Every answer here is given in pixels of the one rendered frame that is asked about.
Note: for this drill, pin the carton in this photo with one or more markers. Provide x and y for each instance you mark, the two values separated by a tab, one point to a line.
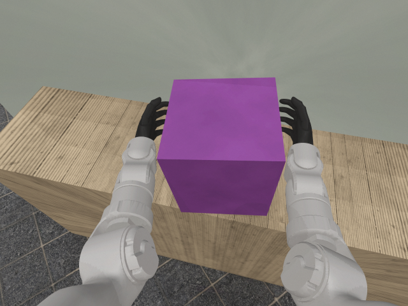
222	150

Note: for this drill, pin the robot right hand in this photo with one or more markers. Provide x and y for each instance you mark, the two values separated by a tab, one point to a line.
302	130

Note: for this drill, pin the robot left forearm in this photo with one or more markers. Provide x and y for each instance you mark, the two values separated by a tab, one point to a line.
133	193

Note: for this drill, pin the left robot upper arm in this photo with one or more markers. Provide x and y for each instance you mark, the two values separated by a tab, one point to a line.
114	267

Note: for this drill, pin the pedestal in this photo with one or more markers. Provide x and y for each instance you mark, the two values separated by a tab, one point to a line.
62	153

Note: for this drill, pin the robot left hand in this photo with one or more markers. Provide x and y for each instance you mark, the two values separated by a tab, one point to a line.
148	123

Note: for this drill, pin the robot right forearm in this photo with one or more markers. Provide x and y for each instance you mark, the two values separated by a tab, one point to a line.
307	202

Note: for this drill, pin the right robot upper arm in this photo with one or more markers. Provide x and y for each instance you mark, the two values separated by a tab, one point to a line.
315	275

